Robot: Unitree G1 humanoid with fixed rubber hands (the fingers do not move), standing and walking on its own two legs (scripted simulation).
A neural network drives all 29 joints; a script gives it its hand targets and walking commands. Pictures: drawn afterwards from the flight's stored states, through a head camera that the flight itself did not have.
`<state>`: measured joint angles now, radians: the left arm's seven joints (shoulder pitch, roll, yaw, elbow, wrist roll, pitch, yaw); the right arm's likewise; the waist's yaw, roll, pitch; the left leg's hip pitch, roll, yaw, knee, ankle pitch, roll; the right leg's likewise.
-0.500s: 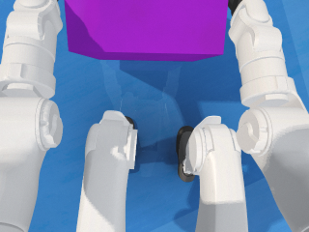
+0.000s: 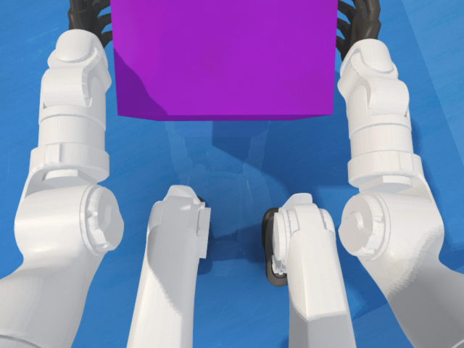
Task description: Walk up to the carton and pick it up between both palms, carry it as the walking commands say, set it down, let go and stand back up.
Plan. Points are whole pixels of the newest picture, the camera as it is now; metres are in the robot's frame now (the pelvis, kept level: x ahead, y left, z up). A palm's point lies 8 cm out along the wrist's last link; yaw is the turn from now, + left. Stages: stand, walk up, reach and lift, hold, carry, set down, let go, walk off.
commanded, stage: reach and lift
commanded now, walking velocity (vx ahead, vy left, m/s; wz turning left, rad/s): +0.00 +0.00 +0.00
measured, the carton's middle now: (225, 54) +0.53 +0.07 -0.19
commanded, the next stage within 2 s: none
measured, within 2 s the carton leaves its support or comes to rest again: neither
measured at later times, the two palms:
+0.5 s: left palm (61, 25) +0.49 +0.24 -0.04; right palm (399, 31) +0.52 -0.12 -0.02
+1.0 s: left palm (15, 11) +0.47 +0.24 +0.04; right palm out of the picture +0.50 -0.13 +0.06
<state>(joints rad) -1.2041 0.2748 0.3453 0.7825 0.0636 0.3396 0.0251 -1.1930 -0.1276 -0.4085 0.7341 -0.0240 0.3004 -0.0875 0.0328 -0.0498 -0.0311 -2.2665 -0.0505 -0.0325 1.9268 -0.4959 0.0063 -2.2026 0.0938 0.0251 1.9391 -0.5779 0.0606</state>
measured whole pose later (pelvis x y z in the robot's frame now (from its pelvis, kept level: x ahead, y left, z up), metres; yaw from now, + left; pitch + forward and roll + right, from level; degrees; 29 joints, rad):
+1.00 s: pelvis +0.01 +0.00 +0.12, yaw +1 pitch +46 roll -3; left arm -0.94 0.12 0.45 0.67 0.19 0.39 -0.02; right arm -0.95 -0.02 -0.49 0.66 -0.15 0.34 -0.02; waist 0.02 -0.04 -0.23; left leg -1.89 -0.07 -0.05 1.53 -0.43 0.00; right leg -1.84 0.10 0.06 1.54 -0.50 0.05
